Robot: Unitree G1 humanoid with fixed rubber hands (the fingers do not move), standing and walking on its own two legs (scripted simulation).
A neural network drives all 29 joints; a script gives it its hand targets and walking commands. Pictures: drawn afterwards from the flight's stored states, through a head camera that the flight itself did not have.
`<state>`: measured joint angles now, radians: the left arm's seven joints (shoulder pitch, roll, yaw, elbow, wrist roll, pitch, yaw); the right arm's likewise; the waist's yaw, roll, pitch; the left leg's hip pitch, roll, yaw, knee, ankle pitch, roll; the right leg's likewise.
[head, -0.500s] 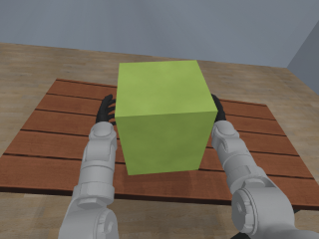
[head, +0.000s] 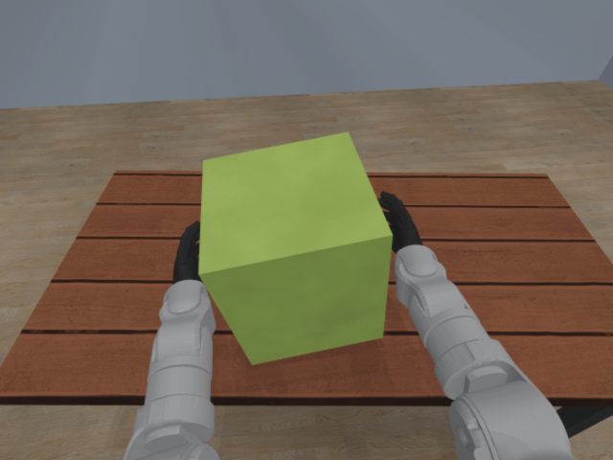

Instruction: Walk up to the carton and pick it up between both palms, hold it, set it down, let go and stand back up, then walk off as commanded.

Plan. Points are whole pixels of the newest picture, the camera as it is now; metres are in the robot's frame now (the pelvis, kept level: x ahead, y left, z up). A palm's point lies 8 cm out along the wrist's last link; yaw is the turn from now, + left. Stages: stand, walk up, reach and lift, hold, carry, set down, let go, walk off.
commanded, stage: set down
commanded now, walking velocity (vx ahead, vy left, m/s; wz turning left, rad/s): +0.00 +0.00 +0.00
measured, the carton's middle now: (297, 253) +0.41 +0.01 +0.05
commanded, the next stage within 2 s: none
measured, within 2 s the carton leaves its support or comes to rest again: rests again in 1.30 s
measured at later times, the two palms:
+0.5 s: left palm (202, 304) +0.32 +0.14 +0.06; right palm (422, 285) +0.35 -0.16 +0.06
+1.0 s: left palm (197, 288) +0.37 +0.16 +0.03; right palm (399, 259) +0.40 -0.14 +0.05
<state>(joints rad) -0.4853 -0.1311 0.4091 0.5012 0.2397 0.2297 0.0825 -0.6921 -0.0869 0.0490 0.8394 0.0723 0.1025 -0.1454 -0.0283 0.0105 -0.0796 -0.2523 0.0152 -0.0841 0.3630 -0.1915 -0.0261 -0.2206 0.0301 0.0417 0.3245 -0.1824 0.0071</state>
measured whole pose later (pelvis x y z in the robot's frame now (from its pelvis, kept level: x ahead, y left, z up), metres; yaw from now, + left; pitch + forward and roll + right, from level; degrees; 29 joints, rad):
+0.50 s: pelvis -0.04 +0.00 +0.00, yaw +0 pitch +5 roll -1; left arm -0.50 -0.19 0.37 0.45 0.27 0.26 0.16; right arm -0.68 -0.08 -0.13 0.93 -0.01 -0.01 -0.03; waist -0.03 0.03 -0.03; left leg -0.32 0.02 -0.08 0.36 -0.13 -0.04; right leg -0.28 0.03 0.04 0.32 -0.12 0.00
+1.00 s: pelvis +0.01 +0.00 +0.00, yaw +0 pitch +10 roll -1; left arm -0.52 -0.12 0.33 0.65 0.27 0.01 0.18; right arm -0.63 -0.04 -0.20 0.93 -0.05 -0.16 -0.04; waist 0.01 -0.08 -0.09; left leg -0.34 0.02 -0.08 0.35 -0.18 -0.04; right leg -0.32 0.03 0.04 0.32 -0.17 -0.01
